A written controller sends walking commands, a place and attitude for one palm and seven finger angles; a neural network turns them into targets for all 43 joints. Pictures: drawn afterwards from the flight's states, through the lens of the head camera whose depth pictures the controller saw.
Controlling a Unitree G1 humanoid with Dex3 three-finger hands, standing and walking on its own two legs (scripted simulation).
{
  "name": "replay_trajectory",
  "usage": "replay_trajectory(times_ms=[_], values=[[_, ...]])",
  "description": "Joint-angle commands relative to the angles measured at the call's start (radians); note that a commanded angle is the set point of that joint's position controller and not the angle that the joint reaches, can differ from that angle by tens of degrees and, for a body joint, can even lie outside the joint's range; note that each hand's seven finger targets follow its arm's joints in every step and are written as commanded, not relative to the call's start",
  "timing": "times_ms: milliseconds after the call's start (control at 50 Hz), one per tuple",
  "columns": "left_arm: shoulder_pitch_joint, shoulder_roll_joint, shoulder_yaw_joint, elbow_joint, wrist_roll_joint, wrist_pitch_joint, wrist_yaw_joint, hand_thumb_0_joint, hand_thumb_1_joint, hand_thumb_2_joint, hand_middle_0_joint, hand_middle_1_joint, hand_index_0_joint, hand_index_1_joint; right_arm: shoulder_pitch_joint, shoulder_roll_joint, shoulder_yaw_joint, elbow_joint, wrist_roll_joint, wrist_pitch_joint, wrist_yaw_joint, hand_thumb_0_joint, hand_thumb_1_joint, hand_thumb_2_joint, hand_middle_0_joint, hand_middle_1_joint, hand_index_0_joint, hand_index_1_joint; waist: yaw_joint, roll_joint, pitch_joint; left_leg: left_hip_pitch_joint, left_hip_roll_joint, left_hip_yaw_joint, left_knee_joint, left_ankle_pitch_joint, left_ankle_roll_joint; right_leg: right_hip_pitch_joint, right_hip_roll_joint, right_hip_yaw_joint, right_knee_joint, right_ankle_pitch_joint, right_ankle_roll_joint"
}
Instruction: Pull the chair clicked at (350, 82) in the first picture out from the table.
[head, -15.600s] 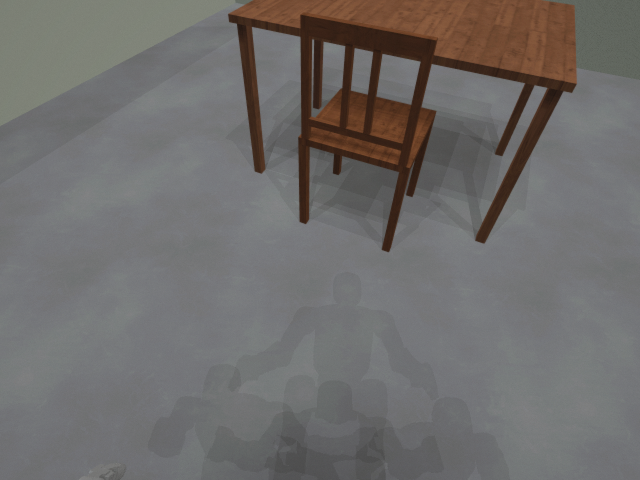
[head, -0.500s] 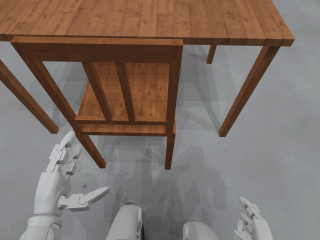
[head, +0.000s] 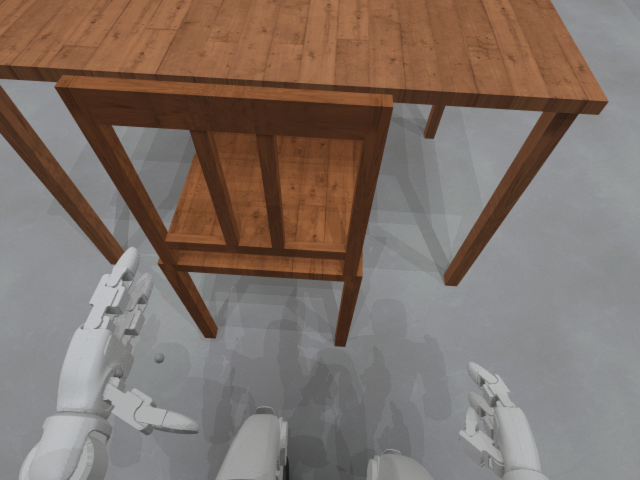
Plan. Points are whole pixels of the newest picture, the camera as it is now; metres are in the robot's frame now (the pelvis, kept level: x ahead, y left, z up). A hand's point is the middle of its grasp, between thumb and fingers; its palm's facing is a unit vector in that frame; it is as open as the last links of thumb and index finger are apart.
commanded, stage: raise the hand toward the chair's back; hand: left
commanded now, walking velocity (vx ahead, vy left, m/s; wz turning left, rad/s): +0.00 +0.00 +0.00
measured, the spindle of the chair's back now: (219, 193) +0.51 +0.21 -0.01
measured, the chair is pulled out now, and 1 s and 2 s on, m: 0.00 0.00 0.00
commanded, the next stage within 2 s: aim the fingers beside a spindle in 0.70 s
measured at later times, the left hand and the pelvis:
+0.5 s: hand (156, 342) +0.25 +0.20 +0.06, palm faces +0.04 -1.00 -0.06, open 16.9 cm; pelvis +0.00 +0.00 +0.00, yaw +0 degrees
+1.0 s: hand (160, 337) +0.26 +0.20 +0.05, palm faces +0.04 -1.00 -0.05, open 16.9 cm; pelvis -0.01 +0.00 +0.00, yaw -1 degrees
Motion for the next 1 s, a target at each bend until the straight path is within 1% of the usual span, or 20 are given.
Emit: replay_trajectory(times_ms=[0,20,80,120,180,220,240,300,340,380,420,480,520,780,820,840,900,920,960,980], values=[[-0.082,0.136,0.098,-0.190,-0.023,-0.059,-0.014,0.000,-0.500,0.300,-0.060,-0.080,-0.060,-0.080,0.000,-0.155,-0.065,-0.130,0.008,-0.049,-0.022,0.000,-0.900,-0.900,0.200,0.300,0.200,0.300,-0.016,0.040,-0.244,0.354,-0.054,-0.068,-0.168,0.099,0.007,-0.033,0.046,0.087,-0.206,0.197,0.016],[-0.090,0.128,0.095,-0.171,-0.027,-0.054,-0.020,0.000,-0.500,0.300,-0.060,-0.080,-0.060,-0.080,-0.002,-0.154,-0.063,-0.127,0.011,-0.049,-0.023,0.000,-0.900,-0.900,0.200,0.300,0.200,0.300,-0.021,0.024,-0.219,0.343,-0.056,-0.066,-0.170,0.096,0.007,-0.026,0.045,0.088,-0.210,0.199,0.016],[-0.105,0.167,0.138,-0.158,-0.036,-0.050,-0.035,0.000,-0.500,0.300,-0.060,-0.080,-0.060,-0.080,0.001,-0.161,-0.065,-0.122,0.013,-0.053,-0.027,0.000,-0.900,-0.900,0.200,0.300,0.200,0.300,-0.008,0.016,-0.258,0.345,-0.055,-0.061,-0.160,0.119,0.008,-0.003,0.046,0.102,-0.214,0.214,0.017],[-0.122,0.161,0.126,-0.165,-0.042,-0.047,-0.043,0.000,-0.500,0.300,-0.060,-0.080,-0.060,-0.080,0.000,-0.160,-0.062,-0.124,0.015,-0.055,-0.026,0.000,-0.900,-0.900,0.200,0.300,0.200,0.300,-0.011,0.051,-0.248,0.354,-0.057,-0.060,-0.168,0.116,0.006,0.000,0.042,0.104,-0.220,0.214,0.016],[-0.123,0.183,0.158,-0.129,-0.045,-0.040,-0.045,0.000,-0.500,0.300,-0.060,-0.080,-0.060,-0.080,0.006,-0.166,-0.064,-0.113,0.016,-0.056,-0.029,0.000,-0.900,-0.900,0.200,0.300,0.200,0.300,-0.008,0.020,-0.256,0.348,-0.056,-0.057,-0.164,0.138,0.008,0.015,0.044,0.109,-0.223,0.238,0.019],[-0.124,0.158,0.134,-0.137,-0.052,-0.040,-0.053,0.000,-0.500,0.300,-0.060,-0.080,-0.060,-0.080,0.003,-0.164,-0.064,-0.117,0.017,-0.060,-0.025,0.000,-0.900,-0.900,0.200,0.300,0.200,0.300,-0.009,0.040,-0.242,0.355,-0.059,-0.056,-0.171,0.143,0.006,0.023,0.040,0.110,-0.227,0.249,0.018],[-0.119,0.155,0.131,-0.131,-0.055,-0.040,-0.055,0.000,-0.500,0.300,-0.060,-0.080,-0.060,-0.080,0.006,-0.166,-0.065,-0.117,0.017,-0.061,-0.025,0.000,-0.900,-0.900,0.200,0.300,0.200,0.300,-0.012,0.024,-0.243,0.355,-0.058,-0.056,-0.173,0.138,0.006,0.021,0.041,0.107,-0.228,0.246,0.020],[-0.113,0.165,0.136,-0.141,-0.049,-0.048,-0.051,0.000,-0.500,0.300,-0.060,-0.080,-0.060,-0.080,0.007,-0.167,-0.069,-0.117,0.016,-0.064,-0.022,0.000,-0.900,-0.900,0.200,0.300,0.200,0.300,-0.007,0.039,-0.259,0.361,-0.058,-0.054,-0.172,0.154,0.006,0.022,0.040,0.108,-0.222,0.259,0.021],[-0.116,0.155,0.129,-0.128,-0.049,-0.052,-0.048,0.000,-0.500,0.300,-0.060,-0.080,-0.060,-0.080,0.001,-0.167,-0.068,-0.116,0.018,-0.064,-0.022,0.000,-0.900,-0.900,0.200,0.300,0.200,0.300,-0.012,0.034,-0.222,0.345,-0.058,-0.052,-0.173,0.127,0.005,0.010,0.039,0.113,-0.230,0.231,0.020],[-0.111,0.185,0.159,-0.123,-0.040,-0.059,-0.034,0.000,-0.500,0.300,-0.060,-0.080,-0.060,-0.080,0.003,-0.170,-0.072,-0.112,0.015,-0.063,-0.022,0.000,-0.900,-0.900,0.200,0.300,0.200,0.300,-0.003,0.026,-0.237,0.343,-0.057,-0.053,-0.172,0.133,0.006,0.008,0.042,0.111,-0.223,0.233,0.020],[-0.124,0.176,0.150,-0.153,-0.041,-0.069,-0.030,0.000,-0.500,0.300,-0.060,-0.080,-0.060,-0.080,0.004,-0.167,-0.071,-0.117,0.012,-0.065,-0.018,0.000,-0.900,-0.900,0.200,0.300,0.200,0.300,-0.004,0.057,-0.260,0.364,-0.059,-0.050,-0.176,0.142,0.005,0.017,0.040,0.107,-0.217,0.247,0.018],[-0.108,0.175,0.158,-0.117,-0.040,-0.072,-0.026,0.000,-0.500,0.300,-0.060,-0.080,-0.060,-0.080,0.004,-0.168,-0.072,-0.110,0.012,-0.062,-0.019,0.000,-0.900,-0.900,0.200,0.300,0.200,0.300,-0.005,0.013,-0.246,0.339,-0.059,-0.049,-0.167,0.138,0.008,0.012,0.043,0.112,-0.218,0.245,0.021],[-0.129,0.163,0.139,-0.139,-0.045,-0.079,-0.034,0.000,-0.500,0.300,-0.060,-0.080,-0.060,-0.080,0.002,-0.167,-0.070,-0.113,0.014,-0.065,-0.018,0.000,-0.900,-0.900,0.200,0.300,0.200,0.300,-0.011,0.038,-0.247,0.344,-0.059,-0.047,-0.167,0.125,0.006,0.012,0.038,0.119,-0.224,0.233,0.020],[-0.139,0.173,0.149,-0.106,-0.047,-0.063,-0.049,0.000,-0.500,0.300,-0.060,-0.080,-0.060,-0.080,-0.007,-0.162,-0.065,-0.106,0.019,-0.068,-0.027,0.000,-0.900,-0.900,0.200,0.300,0.200,0.300,-0.010,0.000,-0.226,0.309,-0.057,-0.048,-0.154,0.099,0.008,0.012,0.036,0.147,-0.243,0.191,0.024],[-0.202,0.159,0.123,-0.114,-0.046,-0.067,-0.051,0.000,-0.500,0.300,-0.060,-0.080,-0.060,-0.080,-0.005,-0.163,-0.061,-0.103,0.018,-0.074,-0.028,0.000,-0.900,-0.900,0.200,0.300,0.200,0.300,-0.027,0.018,-0.215,0.311,-0.056,-0.051,-0.151,0.085,0.007,-0.016,0.034,0.139,-0.237,0.176,0.024],[-0.203,0.160,0.125,-0.097,-0.044,-0.067,-0.049,0.000,-0.500,0.300,-0.060,-0.080,-0.060,-0.080,-0.004,-0.164,-0.061,-0.102,0.016,-0.074,-0.029,0.000,-0.900,-0.900,0.200,0.300,0.200,0.300,-0.023,0.031,-0.212,0.303,-0.056,-0.051,-0.149,0.072,0.006,-0.024,0.034,0.141,-0.236,0.160,0.022],[-0.273,0.172,0.134,-0.060,-0.042,-0.072,-0.051,0.000,-0.500,0.300,-0.060,-0.080,-0.060,-0.080,-0.002,-0.171,-0.057,-0.093,0.015,-0.078,-0.033,0.000,-0.900,-0.900,0.200,0.300,0.200,0.300,-0.030,0.008,-0.206,0.276,-0.054,-0.053,-0.139,0.043,0.006,-0.046,0.033,0.148,-0.236,0.117,0.023],[-0.307,0.170,0.129,-0.059,-0.043,-0.076,-0.052,0.000,-0.500,0.300,-0.060,-0.080,-0.060,-0.080,-0.002,-0.172,-0.056,-0.092,0.015,-0.082,-0.034,0.000,-0.900,-0.900,0.200,0.300,0.200,0.300,-0.034,0.012,-0.217,0.276,-0.054,-0.053,-0.131,0.044,0.007,-0.046,0.032,0.155,-0.235,0.118,0.023],[-0.296,0.179,0.142,-0.052,-0.044,-0.077,-0.057,0.000,-0.500,0.300,-0.060,-0.080,-0.060,-0.080,0.004,-0.174,-0.058,-0.092,0.013,-0.085,-0.034,0.000,-0.900,-0.900,0.200,0.300,0.200,0.300,-0.019,0.033,-0.262,0.298,-0.054,-0.052,-0.129,0.078,0.007,-0.030,0.032,0.153,-0.221,0.160,0.019],[-0.276,0.192,0.161,-0.038,-0.044,-0.073,-0.057,0.000,-0.500,0.300,-0.060,-0.080,-0.060,-0.080,0.009,-0.177,-0.061,-0.092,0.012,-0.083,-0.033,0.000,-0.900,-0.900,0.200,0.300,0.200,0.300,-0.011,0.012,-0.287,0.303,-0.053,-0.053,-0.129,0.102,0.008,-0.015,0.036,0.147,-0.213,0.187,0.019]])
